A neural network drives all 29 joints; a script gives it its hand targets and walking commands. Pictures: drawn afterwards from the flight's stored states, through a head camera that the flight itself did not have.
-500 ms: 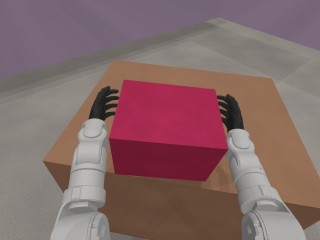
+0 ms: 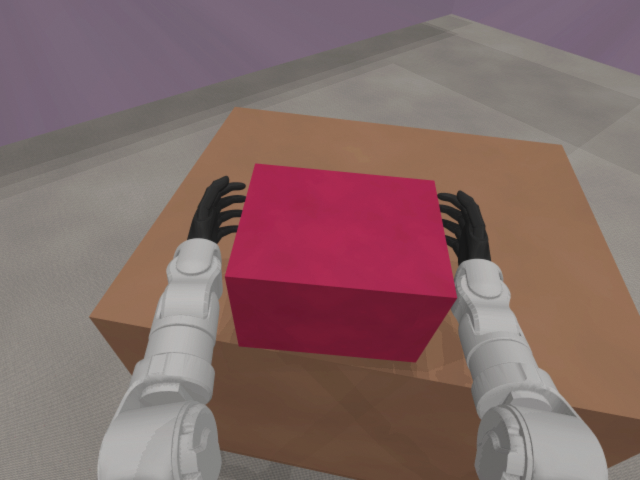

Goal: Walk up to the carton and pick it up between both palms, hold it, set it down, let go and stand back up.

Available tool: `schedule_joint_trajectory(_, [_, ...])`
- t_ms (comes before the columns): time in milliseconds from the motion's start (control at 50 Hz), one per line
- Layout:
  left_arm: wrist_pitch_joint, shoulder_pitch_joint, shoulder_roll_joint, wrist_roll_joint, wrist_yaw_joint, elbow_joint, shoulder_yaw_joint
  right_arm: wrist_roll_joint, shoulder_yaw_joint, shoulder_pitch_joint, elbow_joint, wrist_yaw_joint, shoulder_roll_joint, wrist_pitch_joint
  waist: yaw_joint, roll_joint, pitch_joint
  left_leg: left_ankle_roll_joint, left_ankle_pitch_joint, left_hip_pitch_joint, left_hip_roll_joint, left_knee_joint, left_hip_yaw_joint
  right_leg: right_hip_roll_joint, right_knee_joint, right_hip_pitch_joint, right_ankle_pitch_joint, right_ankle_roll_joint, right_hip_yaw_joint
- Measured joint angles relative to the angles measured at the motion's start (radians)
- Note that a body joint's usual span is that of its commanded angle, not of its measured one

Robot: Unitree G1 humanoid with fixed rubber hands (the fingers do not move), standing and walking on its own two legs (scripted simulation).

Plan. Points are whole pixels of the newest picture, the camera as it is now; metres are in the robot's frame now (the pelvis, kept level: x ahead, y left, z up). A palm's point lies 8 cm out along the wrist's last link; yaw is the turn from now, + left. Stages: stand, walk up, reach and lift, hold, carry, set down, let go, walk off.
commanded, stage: set down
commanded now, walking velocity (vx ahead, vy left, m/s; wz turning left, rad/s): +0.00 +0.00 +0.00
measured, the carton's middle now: (336, 263) +0.40 -0.01 +0.06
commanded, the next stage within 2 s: none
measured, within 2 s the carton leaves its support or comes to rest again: rests again in 1.16 s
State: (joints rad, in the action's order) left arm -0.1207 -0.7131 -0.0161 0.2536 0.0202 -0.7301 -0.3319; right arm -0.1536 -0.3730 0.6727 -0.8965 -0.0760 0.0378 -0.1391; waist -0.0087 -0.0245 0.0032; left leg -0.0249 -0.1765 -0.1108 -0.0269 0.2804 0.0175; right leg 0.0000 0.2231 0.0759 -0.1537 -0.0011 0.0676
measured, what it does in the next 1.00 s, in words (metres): stands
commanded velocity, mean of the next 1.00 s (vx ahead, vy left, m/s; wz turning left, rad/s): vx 0.00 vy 0.00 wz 0.00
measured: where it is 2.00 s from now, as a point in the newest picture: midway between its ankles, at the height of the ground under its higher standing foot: outside the picture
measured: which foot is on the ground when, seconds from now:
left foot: down 0.00-1.00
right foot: down 0.00-1.00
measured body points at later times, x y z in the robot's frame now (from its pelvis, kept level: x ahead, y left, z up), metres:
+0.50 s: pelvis +0.00 +0.00 +0.00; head +0.03 +0.01 +0.45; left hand +0.43 +0.15 +0.09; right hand +0.41 -0.20 +0.08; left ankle -0.02 +0.13 -0.75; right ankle -0.02 -0.11 -0.75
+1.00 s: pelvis +0.01 +0.00 +0.00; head +0.07 +0.00 +0.44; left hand +0.45 +0.14 +0.05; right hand +0.42 -0.20 +0.05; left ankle -0.02 +0.13 -0.75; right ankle -0.02 -0.11 -0.75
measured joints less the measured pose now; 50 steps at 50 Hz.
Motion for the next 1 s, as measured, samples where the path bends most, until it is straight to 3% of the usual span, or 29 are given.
schedule_joint_trajectory(680, [0.166, -0.078, -0.011, 0.037, -0.003, -0.233, -0.078, -0.168, -0.176, 0.046, -0.068, 0.037, -0.03, -0.066, 0.002, 0.005, 0.048, -0.001, 0.003, -0.119, -0.005, 0.002, -0.02, 0.003, 0.025, 0.138, -0.002, -0.003, -0.018])
schedule_joint_trajectory(1000, [0.259, -0.097, -0.031, 0.024, -0.014, -0.336, -0.088, -0.202, -0.208, 0.062, -0.105, 0.037, -0.032, -0.112, -0.004, 0.016, 0.073, -0.002, -0.007, -0.2, -0.008, 0.023, -0.023, 0.005, 0.044, 0.218, -0.01, -0.004, -0.019])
